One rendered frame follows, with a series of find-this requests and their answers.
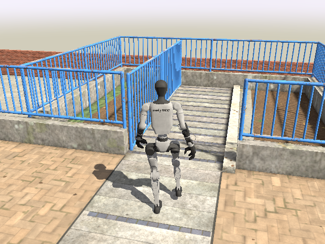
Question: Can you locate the robot right shin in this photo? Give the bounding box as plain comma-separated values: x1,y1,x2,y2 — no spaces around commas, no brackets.
174,158,181,190

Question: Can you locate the robot left forearm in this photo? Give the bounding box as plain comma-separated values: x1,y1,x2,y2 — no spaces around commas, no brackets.
136,122,144,140

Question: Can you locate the right robot upper arm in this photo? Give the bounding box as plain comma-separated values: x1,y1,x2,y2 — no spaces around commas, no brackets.
172,102,186,130

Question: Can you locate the left robot upper arm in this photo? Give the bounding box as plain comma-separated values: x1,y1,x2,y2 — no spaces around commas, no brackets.
139,102,151,130

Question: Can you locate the robot left thigh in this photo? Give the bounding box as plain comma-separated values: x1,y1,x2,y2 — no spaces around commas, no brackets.
145,143,160,181

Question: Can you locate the right robot hand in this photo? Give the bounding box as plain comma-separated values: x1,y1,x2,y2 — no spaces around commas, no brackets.
184,145,196,160

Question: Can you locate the robot right forearm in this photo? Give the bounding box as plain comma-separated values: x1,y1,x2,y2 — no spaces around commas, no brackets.
182,123,194,147

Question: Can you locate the left robot hand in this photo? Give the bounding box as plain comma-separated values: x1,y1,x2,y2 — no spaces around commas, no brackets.
136,138,147,148

